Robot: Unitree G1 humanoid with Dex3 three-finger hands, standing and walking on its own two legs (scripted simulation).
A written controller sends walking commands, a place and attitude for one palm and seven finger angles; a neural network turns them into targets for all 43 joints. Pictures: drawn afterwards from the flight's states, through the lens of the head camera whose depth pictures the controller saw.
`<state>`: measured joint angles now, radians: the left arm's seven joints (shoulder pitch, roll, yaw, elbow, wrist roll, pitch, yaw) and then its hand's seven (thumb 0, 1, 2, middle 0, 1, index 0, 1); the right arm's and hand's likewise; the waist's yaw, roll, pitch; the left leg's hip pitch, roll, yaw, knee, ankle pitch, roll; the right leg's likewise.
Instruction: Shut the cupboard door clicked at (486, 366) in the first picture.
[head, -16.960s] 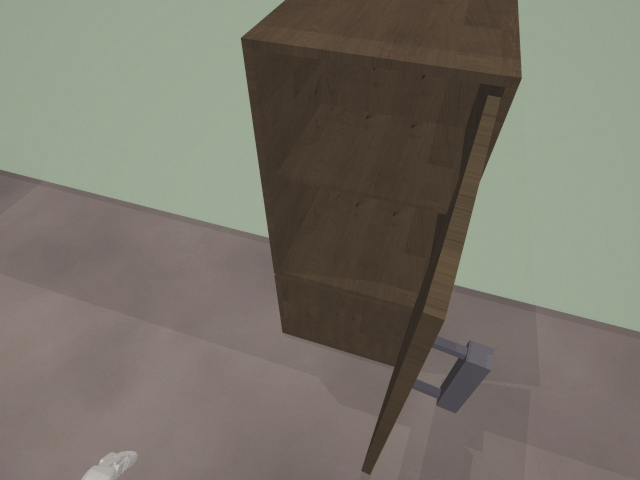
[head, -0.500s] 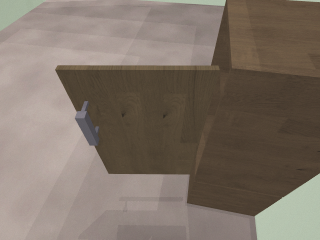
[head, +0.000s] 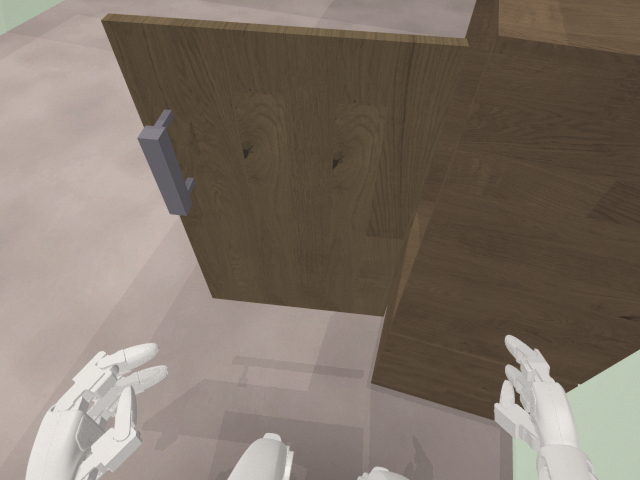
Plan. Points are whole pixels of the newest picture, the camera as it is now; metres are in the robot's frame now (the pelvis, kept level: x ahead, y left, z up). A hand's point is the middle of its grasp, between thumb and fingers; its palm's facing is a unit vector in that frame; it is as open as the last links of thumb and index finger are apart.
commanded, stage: raise the hand and make a fist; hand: left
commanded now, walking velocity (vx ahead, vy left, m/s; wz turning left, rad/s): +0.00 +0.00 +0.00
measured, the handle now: (173, 163) +0.47 +0.26 +0.12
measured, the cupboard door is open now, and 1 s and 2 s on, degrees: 100 100 100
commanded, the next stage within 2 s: bring the fist close to the handle in 1.40 s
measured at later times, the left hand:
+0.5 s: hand (122, 374) +0.20 +0.23 +0.08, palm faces -0.03 -1.00 -0.02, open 3.5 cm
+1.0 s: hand (85, 328) +0.23 +0.26 +0.13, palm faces +0.02 -1.00 -0.06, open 3.1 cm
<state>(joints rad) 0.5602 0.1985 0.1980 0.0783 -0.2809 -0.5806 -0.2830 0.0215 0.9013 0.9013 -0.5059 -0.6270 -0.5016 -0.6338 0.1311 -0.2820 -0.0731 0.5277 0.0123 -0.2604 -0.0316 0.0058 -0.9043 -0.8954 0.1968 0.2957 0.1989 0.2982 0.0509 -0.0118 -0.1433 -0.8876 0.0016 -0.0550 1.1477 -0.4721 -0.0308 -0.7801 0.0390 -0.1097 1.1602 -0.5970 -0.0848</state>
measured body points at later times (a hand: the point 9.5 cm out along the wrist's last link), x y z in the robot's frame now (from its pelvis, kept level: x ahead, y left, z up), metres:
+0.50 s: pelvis -0.02 +0.06 +0.01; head +0.03 +0.07 +0.46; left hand +0.20 +0.28 +0.08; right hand +0.13 -0.19 -0.06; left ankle +0.05 +0.14 -0.65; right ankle -0.01 -0.06 -0.65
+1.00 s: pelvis +0.00 +0.07 +0.04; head +0.02 +0.08 +0.49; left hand +0.22 +0.31 +0.13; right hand +0.17 -0.15 -0.02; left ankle +0.05 +0.14 -0.65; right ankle -0.01 -0.06 -0.65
